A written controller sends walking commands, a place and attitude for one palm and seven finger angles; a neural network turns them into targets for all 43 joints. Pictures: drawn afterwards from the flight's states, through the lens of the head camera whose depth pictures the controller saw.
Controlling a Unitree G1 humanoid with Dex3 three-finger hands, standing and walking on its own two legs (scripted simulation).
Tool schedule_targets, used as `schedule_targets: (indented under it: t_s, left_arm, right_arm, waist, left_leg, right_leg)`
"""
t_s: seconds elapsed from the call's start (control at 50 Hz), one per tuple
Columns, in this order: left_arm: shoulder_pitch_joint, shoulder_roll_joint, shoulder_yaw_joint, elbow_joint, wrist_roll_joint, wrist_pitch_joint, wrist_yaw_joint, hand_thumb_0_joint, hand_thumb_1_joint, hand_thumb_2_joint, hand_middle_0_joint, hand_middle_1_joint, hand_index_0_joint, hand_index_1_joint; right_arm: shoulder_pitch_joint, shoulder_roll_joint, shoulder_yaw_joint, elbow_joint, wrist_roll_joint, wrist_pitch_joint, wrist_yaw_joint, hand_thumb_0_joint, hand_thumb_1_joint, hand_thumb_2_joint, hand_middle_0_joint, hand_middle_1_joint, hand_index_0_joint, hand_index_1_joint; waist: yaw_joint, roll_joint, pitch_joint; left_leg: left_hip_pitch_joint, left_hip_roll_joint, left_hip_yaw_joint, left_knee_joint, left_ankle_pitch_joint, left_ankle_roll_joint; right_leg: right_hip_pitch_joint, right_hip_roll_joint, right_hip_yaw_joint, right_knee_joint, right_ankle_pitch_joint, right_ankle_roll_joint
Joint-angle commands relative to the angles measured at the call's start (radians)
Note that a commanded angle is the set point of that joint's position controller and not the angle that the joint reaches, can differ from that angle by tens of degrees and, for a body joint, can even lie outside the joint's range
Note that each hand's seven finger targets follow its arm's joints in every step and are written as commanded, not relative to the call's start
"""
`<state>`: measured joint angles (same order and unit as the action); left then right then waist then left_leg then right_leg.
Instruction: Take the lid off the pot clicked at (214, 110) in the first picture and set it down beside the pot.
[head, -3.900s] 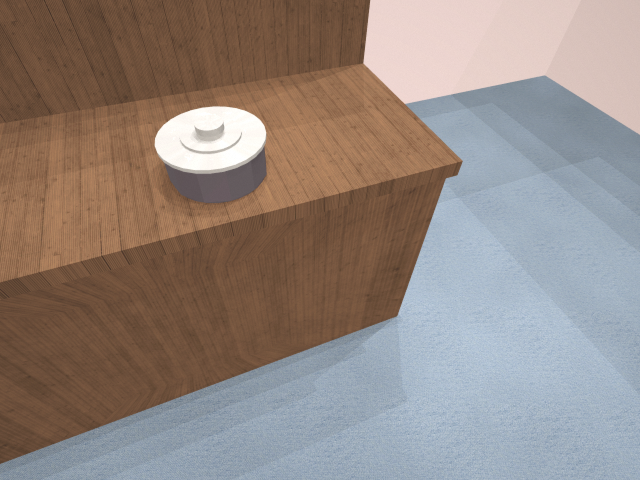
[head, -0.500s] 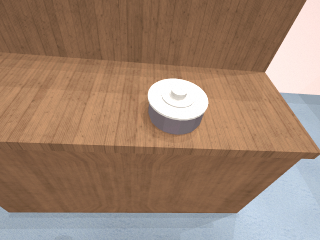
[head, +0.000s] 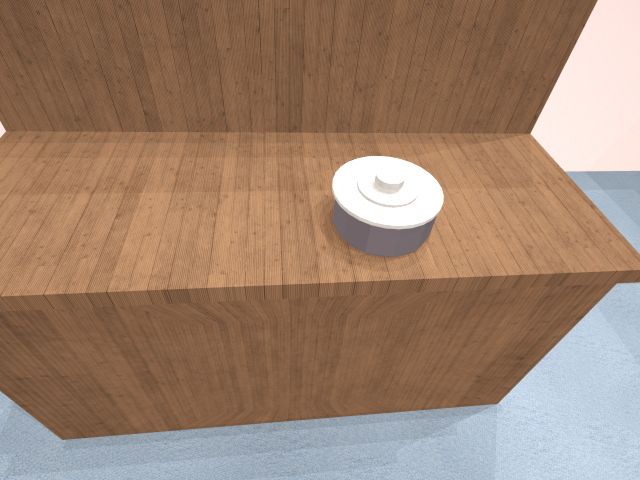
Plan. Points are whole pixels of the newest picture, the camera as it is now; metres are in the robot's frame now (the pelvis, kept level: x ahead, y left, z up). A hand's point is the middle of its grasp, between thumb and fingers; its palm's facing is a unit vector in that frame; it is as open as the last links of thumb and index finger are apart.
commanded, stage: come to a stop and stand still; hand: left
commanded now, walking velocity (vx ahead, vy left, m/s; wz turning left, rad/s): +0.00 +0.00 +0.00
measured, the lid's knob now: (389, 178) +0.61 -0.10 +0.06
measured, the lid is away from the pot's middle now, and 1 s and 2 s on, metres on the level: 0.00 0.00 0.00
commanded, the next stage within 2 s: look again from close up in 0.78 s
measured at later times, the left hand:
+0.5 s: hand out of the picture -0.03 +0.27 -0.19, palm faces +0.05 -0.99 -0.13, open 7.4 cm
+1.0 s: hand out of the picture -0.07 +0.27 -0.17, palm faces +0.07 -0.98 -0.19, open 7.4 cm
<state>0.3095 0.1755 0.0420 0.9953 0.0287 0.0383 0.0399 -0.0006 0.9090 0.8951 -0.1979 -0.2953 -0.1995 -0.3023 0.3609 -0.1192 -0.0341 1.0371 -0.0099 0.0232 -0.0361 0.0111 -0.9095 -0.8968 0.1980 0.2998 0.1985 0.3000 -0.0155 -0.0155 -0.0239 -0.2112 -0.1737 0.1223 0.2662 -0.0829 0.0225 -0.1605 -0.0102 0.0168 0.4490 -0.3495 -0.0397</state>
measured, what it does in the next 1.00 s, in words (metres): steps to the left: left foot, then right foot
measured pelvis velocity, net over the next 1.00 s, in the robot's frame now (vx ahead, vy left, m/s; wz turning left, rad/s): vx -0.04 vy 0.10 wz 0.01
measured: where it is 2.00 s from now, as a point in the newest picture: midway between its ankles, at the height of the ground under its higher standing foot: outside the picture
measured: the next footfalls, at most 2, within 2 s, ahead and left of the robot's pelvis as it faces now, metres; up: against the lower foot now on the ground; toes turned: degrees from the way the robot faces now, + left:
left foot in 0.16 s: +0.06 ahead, +0.10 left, +0.00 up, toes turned +0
right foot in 0.94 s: +0.03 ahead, +0.02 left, +0.00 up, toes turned +2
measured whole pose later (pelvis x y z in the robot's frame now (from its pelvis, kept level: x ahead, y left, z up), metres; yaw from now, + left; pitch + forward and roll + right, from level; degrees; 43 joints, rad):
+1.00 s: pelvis -0.04 +0.10 +0.00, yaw +1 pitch +0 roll -1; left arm 0.39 0.14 0.03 1.07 0.02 0.02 0.04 0.00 0.91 0.90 -0.20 -0.30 -0.20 -0.30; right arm 0.32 -0.15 -0.04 1.10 0.00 0.02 -0.04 0.01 -0.91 -0.90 0.20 0.30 0.20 0.30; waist -0.01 0.00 -0.01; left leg -0.25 -0.17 0.05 0.31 -0.12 0.00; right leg -0.18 0.04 0.01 0.40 -0.22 -0.04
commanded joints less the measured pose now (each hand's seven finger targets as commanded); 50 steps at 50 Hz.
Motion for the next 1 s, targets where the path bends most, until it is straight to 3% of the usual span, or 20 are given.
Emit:
schedule_targets:
  t_s: [0.0, 0.02, 0.06, 0.08, 0.1, 0.12, 0.14, 0.16, 0.18, 0.22, 0.26, 0.32, 0.42, 0.66, 0.72, 0.8, 0.86, 0.92, 0.96, 0.98]
  left_arm:
    - [0.086, 0.158, 0.05, -0.04, 0.002, -0.018, 0.04, 0.0, 0.9, 0.9, -0.2, -0.3, -0.2, -0.3]
    - [-0.156, 0.124, 0.036, -0.121, 0.003, -0.042, 0.05, 0.0, 0.9, 0.9, -0.2, -0.3, -0.2, -0.3]
    - [-0.227, 0.125, 0.025, -0.147, 0.009, -0.064, 0.039, 0.0, 0.9, 0.9, -0.2, -0.3, -0.2, -0.3]
    - [-0.195, 0.113, 0.024, -0.129, 0.008, -0.056, 0.032, 0.0, 0.9, 0.9, -0.2, -0.3, -0.2, -0.3]
    - [-0.091, 0.102, 0.018, -0.092, 0.003, -0.039, 0.022, 0.0, 0.9, 0.9, -0.2, -0.3, -0.2, -0.3]
    - [0.001, 0.07, 0.015, -0.066, -0.004, -0.027, 0.014, 0.0, 0.9, 0.9, -0.2, -0.3, -0.2, -0.3]
    - [0.055, 0.041, 0.011, -0.071, -0.005, -0.024, 0.009, 0.0, 0.9, 0.9, -0.2, -0.3, -0.2, -0.3]
    - [0.066, 0.066, 0.019, -0.083, -0.003, -0.016, 0.004, 0.0, 0.9, 0.9, -0.2, -0.3, -0.2, -0.3]
    - [0.07, 0.08, 0.023, -0.08, 0.004, 0.004, 0.007, 0.0, 0.9, 0.9, -0.2, -0.3, -0.2, -0.3]
    - [0.089, 0.089, 0.029, -0.046, 0.009, 0.0, 0.002, 0.0, 0.9, 0.9, -0.2, -0.3, -0.2, -0.3]
    - [0.116, 0.079, 0.025, -0.03, 0.007, -0.006, -0.007, 0.0, 0.9, 0.9, -0.2, -0.3, -0.2, -0.3]
    - [0.117, 0.093, 0.031, -0.033, 0.006, -0.003, -0.02, 0.0, 0.9, 0.9, -0.2, -0.3, -0.2, -0.3]
    - [0.077, 0.086, 0.035, -0.053, 0.006, 0.003, -0.025, 0.0, 0.9, 0.9, -0.2, -0.3, -0.2, -0.3]
    - [0.108, 0.084, 0.035, -0.014, -0.002, 0.01, -0.018, 0.0, 0.9, 0.9, -0.2, -0.3, -0.2, -0.3]
    - [0.12, 0.084, 0.033, -0.008, -0.003, 0.007, -0.016, 0.0, 0.9, 0.9, -0.2, -0.3, -0.2, -0.3]
    - [0.142, 0.054, 0.014, 0.008, -0.009, 0.003, -0.01, 0.0, 0.9, 0.9, -0.2, -0.3, -0.2, -0.3]
    - [0.211, 0.037, 0.008, 0.049, -0.015, -0.003, 0.003, 0.0, 0.9, 0.9, -0.2, -0.3, -0.2, -0.3]
    - [0.236, 0.052, 0.006, 0.072, -0.017, -0.023, 0.017, 0.0, 0.9, 0.9, -0.2, -0.3, -0.2, -0.3]
    - [0.112, 0.039, -0.011, 0.055, -0.022, -0.033, 0.019, 0.0, 0.9, 0.9, -0.2, -0.3, -0.2, -0.3]
    - [0.047, 0.04, -0.01, 0.038, -0.022, -0.043, 0.019, 0.0, 0.9, 0.9, -0.2, -0.3, -0.2, -0.3]
  right_arm:
    - [0.001, -0.115, -0.051, -0.073, 0.03, 0.009, -0.002, 0.0, -0.9, -0.9, 0.2, 0.3, 0.2, 0.3]
    - [0.069, -0.16, -0.066, -0.068, 0.008, 0.008, 0.01, 0.0, -0.9, -0.9, 0.2, 0.3, 0.2, 0.3]
    - [0.175, -0.109, -0.054, -0.035, 0.018, -0.009, 0.035, 0.0, -0.9, -0.9, 0.2, 0.3, 0.2, 0.3]
    - [0.193, -0.084, -0.046, -0.021, 0.013, -0.01, 0.04, 0.0, -0.9, -0.9, 0.2, 0.3, 0.2, 0.3]
    - [0.18, -0.07, -0.03, -0.008, 0.001, -0.014, 0.035, 0.0, -0.9, -0.9, 0.2, 0.3, 0.2, 0.3]
    - [0.19, -0.101, -0.028, -0.01, -0.01, -0.027, 0.022, 0.0, -0.9, -0.9, 0.2, 0.3, 0.2, 0.3]
    - [0.203, -0.144, -0.034, -0.03, -0.021, -0.037, 0.011, 0.0, -0.9, -0.9, 0.2, 0.3, 0.2, 0.3]
    - [0.148, -0.196, -0.04, -0.063, -0.03, -0.029, 0.0, 0.0, -0.9, -0.9, 0.2, 0.3, 0.2, 0.3]
    - [0.08, -0.206, -0.038, -0.085, -0.03, -0.024, -0.004, 0.0, -0.9, -0.9, 0.2, 0.3, 0.2, 0.3]
    - [-0.049, -0.179, -0.033, -0.113, -0.019, -0.033, -0.01, 0.0, -0.9, -0.9, 0.2, 0.3, 0.2, 0.3]
    - [-0.022, -0.161, -0.032, -0.093, -0.01, -0.054, -0.013, 0.0, -0.9, -0.9, 0.2, 0.3, 0.2, 0.3]
    - [0.028, -0.137, -0.032, -0.066, -0.004, -0.064, -0.023, 0.0, -0.9, -0.9, 0.2, 0.3, 0.2, 0.3]
    - [0.099, -0.134, -0.04, -0.049, -0.005, -0.066, -0.033, 0.0, -0.9, -0.9, 0.2, 0.3, 0.2, 0.3]
    - [0.05, -0.139, -0.035, -0.036, -0.005, -0.053, -0.026, 0.0, -0.9, -0.9, 0.2, 0.3, 0.2, 0.3]
    - [0.031, -0.136, -0.035, -0.027, -0.006, -0.042, -0.023, 0.0, -0.9, -0.9, 0.2, 0.3, 0.2, 0.3]
    - [0.032, -0.143, -0.035, -0.007, -0.008, -0.029, -0.018, 0.0, -0.9, -0.9, 0.2, 0.3, 0.2, 0.3]
    - [0.024, -0.146, -0.036, 0.013, -0.002, -0.022, -0.018, 0.0, -0.9, -0.9, 0.2, 0.3, 0.2, 0.3]
    - [0.008, -0.101, -0.02, 0.029, 0.013, -0.017, -0.011, 0.0, -0.9, -0.9, 0.2, 0.3, 0.2, 0.3]
    - [0.032, -0.064, -0.004, 0.042, 0.017, -0.014, -0.005, 0.0, -0.9, -0.9, 0.2, 0.3, 0.2, 0.3]
    - [0.068, -0.052, -0.006, 0.048, 0.013, -0.009, -0.002, 0.0, -0.9, -0.9, 0.2, 0.3, 0.2, 0.3]
  waist:
    - [0.001, -0.379, 0.068]
    - [-0.083, -0.316, 0.155]
    - [-0.146, -0.158, 0.113]
    - [-0.148, -0.043, 0.134]
    - [-0.096, 0.061, 0.144]
    - [-0.071, 0.251, 0.128]
    - [-0.053, 0.383, 0.123]
    - [-0.026, 0.321, 0.14]
    - [0.011, 0.228, 0.153]
    - [0.07, 0.049, 0.197]
    - [0.062, 0.079, 0.145]
    - [0.04, 0.142, 0.099]
    - [-0.003, 0.061, 0.059]
    - [-0.001, 0.131, 0.05]
    - [0.003, 0.14, 0.069]
    - [-0.002, 0.117, 0.074]
    - [0.02, 0.067, 0.073]
    - [0.029, -0.029, 0.114]
    - [-0.036, -0.127, 0.111]
    - [-0.059, -0.207, 0.103]
  left_leg:
    - [-0.042, 0.121, -0.231, 0.828, -0.448, -0.153]
    - [-0.133, 0.196, -0.307, 0.915, -0.446, -0.066]
    - [0.017, 0.232, -0.277, 0.593, -0.426, -0.028]
    - [0.068, 0.207, -0.193, 0.352, -0.281, -0.027]
    - [0.088, 0.16, -0.125, 0.225, -0.25, -0.036]
    - [0.054, 0.214, -0.261, 0.09, -0.384, -0.015]
    - [-0.057, 0.37, -0.575, -0.053, -0.527, 0.039]
    - [-0.18, 0.445, -0.698, -0.135, -0.688, 0.096]
    - [-0.282, 0.487, -0.817, -0.194, -0.817, 0.096]
    - [-0.316, 0.415, -0.687, -0.153, -0.713, -0.003]
    - [-0.222, 0.363, -0.553, -0.134, -0.611, -0.03]
    - [-0.102, 0.341, -0.472, -0.118, -0.527, -0.035]
    - [0.031, 0.367, -0.473, -0.122, -0.456, -0.034]
    - [0.021, 0.33, -0.426, -0.183, -0.478, -0.093]
    - [0.008, 0.309, -0.399, -0.207, -0.455, -0.101]
    - [0.019, 0.32, -0.41, -0.205, -0.433, -0.052]
    - [-0.01, 0.294, -0.381, -0.208, -0.376, -0.098]
    - [-0.11, 0.205, -0.282, -0.071, -0.339, -0.145]
    - [0.055, 0.161, -0.24, 0.125, -0.295, -0.068]
    - [0.127, 0.165, -0.228, 0.206, -0.267, -0.03]
  right_leg:
    - [-0.237, -0.398, 0.396, -0.291, -0.146, -0.235]
    - [-0.321, -0.379, 0.35, -0.283, -0.045, -0.234]
    - [-0.347, -0.256, 0.132, -0.15, 0.057, -0.118]
    - [-0.354, -0.18, 0.078, -0.031, -0.011, -0.059]
    - [-0.36, -0.089, 0.053, 0.11, -0.143, -0.037]
    - [-0.375, 0.0, 0.017, 0.323, -0.242, -0.02]
    - [-0.408, 0.1, -0.009, 0.547, -0.269, 0.013]
    - [-0.392, 0.084, 0.075, 0.687, -0.206, -0.002]
    - [-0.408, 0.058, 0.135, 0.805, -0.151, -0.01]
    - [-0.438, 0.041, 0.146, 0.835, 0.038, 0.013]
    - [-0.451, 0.053, 0.123, 0.814, 0.109, 0.023]
    - [-0.496, 0.063, 0.114, 0.772, 0.138, 0.023]
    - [-0.552, 0.057, 0.106, 0.712, 0.138, 0.038]
    - [-0.451, 0.044, 0.053, 0.554, 0.094, 0.057]
    - [-0.351, 0.042, 0.004, 0.396, 0.016, 0.051]
    - [-0.206, 0.05, -0.026, 0.163, -0.067, 0.029]
    - [-0.066, 0.06, -0.035, 0.001, -0.02, 0.013]
    - [0.053, -0.045, 0.096, -0.188, 0.027, -0.047]
    - [-0.221, -0.158, 0.25, -0.239, -0.204, -0.106]
    - [-0.329, -0.163, 0.259, -0.281, -0.283, -0.11]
